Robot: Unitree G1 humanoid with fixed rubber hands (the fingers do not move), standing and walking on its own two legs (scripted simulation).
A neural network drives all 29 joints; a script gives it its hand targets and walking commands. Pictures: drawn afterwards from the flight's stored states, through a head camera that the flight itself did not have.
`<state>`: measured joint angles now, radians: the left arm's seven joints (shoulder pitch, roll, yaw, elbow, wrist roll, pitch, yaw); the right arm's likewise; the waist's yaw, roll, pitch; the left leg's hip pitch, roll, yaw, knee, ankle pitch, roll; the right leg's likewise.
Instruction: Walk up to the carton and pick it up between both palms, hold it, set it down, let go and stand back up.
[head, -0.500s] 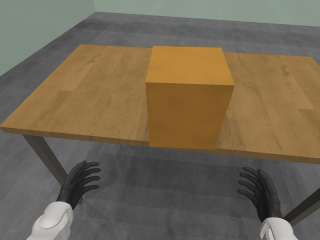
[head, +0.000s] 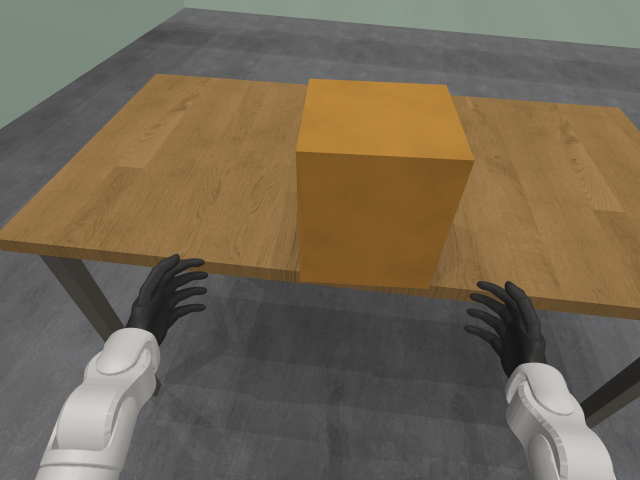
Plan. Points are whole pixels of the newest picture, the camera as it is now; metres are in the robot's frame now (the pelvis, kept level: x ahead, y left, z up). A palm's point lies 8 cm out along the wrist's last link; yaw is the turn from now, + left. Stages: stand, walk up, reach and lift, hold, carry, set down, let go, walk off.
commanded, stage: reach and lift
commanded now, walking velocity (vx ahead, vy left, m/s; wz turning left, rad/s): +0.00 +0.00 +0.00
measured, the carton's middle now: (370, 186) +0.53 -0.05 +0.09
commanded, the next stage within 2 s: none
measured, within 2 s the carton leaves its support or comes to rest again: neither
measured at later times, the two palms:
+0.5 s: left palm (155, 237) +0.35 +0.22 +0.15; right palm (534, 275) +0.33 -0.22 +0.13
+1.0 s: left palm (177, 169) +0.40 +0.20 +0.21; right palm (548, 204) +0.38 -0.23 +0.20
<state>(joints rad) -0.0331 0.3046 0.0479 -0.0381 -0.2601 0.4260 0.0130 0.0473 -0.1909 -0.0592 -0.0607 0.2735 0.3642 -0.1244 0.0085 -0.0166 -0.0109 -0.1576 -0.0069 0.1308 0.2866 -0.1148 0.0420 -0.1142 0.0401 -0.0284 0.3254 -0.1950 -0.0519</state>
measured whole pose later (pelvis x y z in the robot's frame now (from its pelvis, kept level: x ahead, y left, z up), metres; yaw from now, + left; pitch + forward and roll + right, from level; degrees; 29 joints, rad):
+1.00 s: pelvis -0.01 -0.01 +0.00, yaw +1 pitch +3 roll +0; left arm -0.87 0.40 0.02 0.62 -0.25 0.61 0.03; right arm -0.80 -0.34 -0.04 0.68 0.36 0.45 -0.08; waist -0.06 -0.04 -0.13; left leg -0.28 0.01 0.11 0.33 -0.10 0.03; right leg -0.22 0.05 -0.05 0.35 -0.18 -0.06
